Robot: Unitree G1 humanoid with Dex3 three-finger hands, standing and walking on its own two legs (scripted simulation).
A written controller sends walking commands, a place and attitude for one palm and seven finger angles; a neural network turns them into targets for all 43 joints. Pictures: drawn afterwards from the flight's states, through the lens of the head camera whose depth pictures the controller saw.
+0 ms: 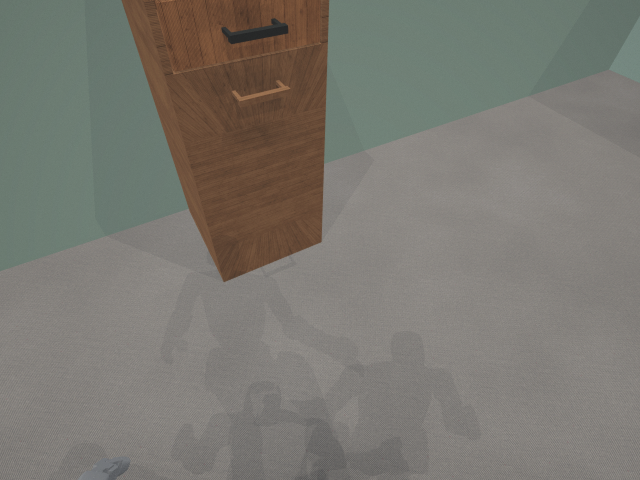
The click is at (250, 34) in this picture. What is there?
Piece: drawer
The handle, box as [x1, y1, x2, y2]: [221, 18, 287, 43]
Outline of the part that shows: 287,33 287,25 279,22 274,18 271,19 271,22 273,24 272,25 247,30 230,32 225,27 221,27 222,32 228,38 228,41 230,43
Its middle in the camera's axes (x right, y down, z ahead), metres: -0.16 -0.48 +0.90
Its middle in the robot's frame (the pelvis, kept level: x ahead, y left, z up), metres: +1.01 +0.21 +0.13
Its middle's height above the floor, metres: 0.90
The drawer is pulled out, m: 0.00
